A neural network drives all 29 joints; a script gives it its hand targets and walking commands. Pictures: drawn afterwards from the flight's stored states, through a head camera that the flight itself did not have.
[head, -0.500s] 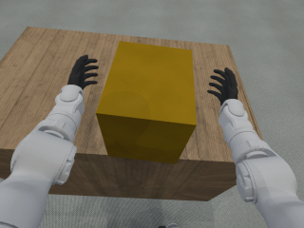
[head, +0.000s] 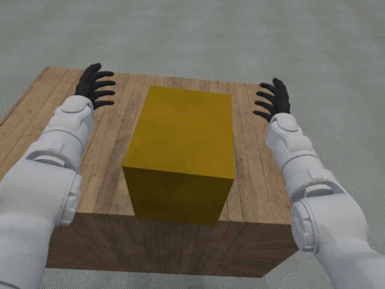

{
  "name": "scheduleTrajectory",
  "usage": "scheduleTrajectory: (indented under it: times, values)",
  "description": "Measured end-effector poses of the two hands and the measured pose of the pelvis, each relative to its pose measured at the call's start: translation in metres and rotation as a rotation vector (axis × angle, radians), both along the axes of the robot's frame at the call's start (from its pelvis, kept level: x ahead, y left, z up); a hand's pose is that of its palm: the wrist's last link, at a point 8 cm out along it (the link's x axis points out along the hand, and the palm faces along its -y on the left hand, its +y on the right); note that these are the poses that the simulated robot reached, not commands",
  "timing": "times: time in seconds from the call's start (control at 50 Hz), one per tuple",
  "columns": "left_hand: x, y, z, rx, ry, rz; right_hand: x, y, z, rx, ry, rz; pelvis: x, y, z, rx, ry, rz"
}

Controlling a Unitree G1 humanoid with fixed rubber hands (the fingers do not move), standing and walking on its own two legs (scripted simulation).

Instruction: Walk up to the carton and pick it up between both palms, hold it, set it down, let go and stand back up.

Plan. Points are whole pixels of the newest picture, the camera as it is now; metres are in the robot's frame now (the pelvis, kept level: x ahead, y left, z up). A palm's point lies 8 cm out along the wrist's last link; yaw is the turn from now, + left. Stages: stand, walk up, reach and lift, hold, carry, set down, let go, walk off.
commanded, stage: set down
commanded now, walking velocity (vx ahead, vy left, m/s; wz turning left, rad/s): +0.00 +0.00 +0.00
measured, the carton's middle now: (183, 156) +0.45 -0.02 -0.01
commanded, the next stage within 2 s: none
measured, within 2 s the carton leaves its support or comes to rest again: neither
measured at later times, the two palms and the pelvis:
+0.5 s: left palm (81, 152) +0.41 +0.20 +0.08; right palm (267, 163) +0.36 -0.20 +0.08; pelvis +0.02 +0.00 +0.01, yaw -1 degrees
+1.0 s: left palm (71, 193) +0.33 +0.21 +0.04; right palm (267, 198) +0.29 -0.19 +0.04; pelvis +0.02 +0.02 +0.00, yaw -1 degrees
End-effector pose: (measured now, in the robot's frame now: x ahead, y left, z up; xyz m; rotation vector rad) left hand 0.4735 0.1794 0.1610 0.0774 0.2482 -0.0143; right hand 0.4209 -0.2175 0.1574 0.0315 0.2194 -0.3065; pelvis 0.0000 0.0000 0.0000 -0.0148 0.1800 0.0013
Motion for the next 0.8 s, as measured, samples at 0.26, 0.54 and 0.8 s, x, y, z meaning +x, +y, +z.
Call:
scheduleTrajectory:
  times: [0.26,0.54,0.8]
  values:
    - [-0.018,-0.003,-0.039,-0.013,0.018,-0.05,-0.02,0.019,-0.043,0.028,0.015,0.013,0.015,-0.003,0.006,-0.005,-0.097,-0.004]
    - [-0.075,0.023,-0.089,-0.008,0.053,-0.035,-0.073,0.019,-0.082,0.037,0.004,-0.015,0.022,0.007,0.007,-0.016,-0.201,-0.014]
    - [-0.108,0.033,-0.1,-0.025,0.027,-0.045,-0.101,0.024,-0.098,0.033,0.006,0.01,0.018,0.017,0.006,-0.015,-0.217,-0.013]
